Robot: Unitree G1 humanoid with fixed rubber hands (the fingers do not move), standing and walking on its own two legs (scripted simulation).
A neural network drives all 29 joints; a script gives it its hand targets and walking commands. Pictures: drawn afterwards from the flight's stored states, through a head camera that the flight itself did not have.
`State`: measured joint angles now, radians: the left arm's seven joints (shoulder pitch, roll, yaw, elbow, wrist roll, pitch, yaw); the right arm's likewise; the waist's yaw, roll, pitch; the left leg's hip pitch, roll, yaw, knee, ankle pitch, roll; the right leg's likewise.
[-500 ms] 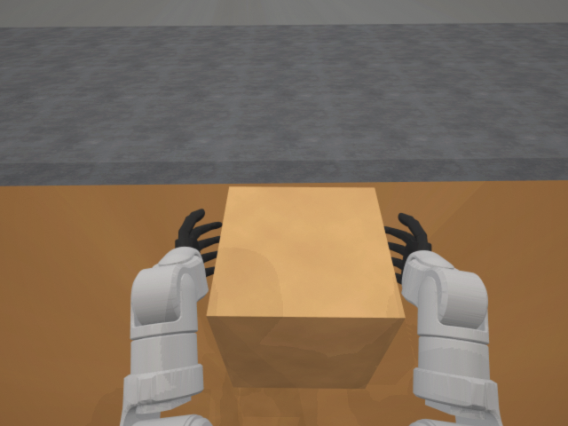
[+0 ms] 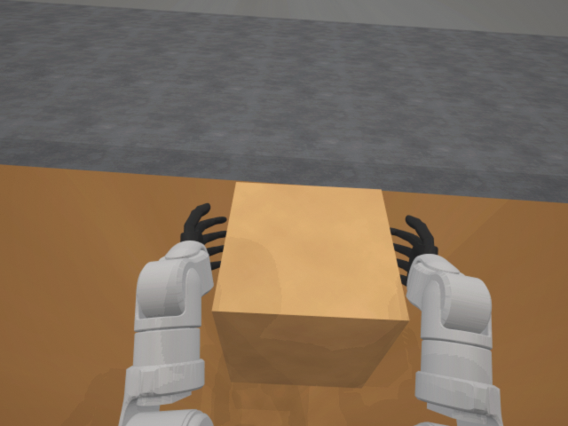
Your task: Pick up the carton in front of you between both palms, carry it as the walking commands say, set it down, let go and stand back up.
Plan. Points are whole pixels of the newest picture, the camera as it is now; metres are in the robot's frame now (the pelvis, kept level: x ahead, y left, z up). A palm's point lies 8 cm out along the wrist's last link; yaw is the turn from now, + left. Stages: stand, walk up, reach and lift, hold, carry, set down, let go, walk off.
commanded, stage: carry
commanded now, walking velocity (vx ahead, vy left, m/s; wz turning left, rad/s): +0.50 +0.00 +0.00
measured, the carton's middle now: (302, 290) +0.33 +0.02 +0.04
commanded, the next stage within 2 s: none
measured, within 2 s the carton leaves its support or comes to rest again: neither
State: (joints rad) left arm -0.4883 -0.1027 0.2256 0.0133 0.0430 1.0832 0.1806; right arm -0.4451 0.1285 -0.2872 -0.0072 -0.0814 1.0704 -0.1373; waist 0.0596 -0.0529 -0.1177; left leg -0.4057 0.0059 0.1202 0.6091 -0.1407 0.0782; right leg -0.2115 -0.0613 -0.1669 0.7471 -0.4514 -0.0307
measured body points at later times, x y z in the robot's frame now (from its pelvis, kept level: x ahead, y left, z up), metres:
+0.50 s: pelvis +0.25 -0.01 -0.03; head +0.24 -0.01 +0.42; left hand +0.58 +0.15 +0.08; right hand +0.58 -0.16 +0.07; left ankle +0.05 +0.08 -0.70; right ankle +0.37 -0.07 -0.76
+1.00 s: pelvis +0.54 +0.01 -0.06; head +0.53 +0.01 +0.39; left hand +0.86 +0.19 +0.07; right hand +0.88 -0.12 +0.06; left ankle +0.68 +0.09 -0.78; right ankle +0.37 -0.07 -0.75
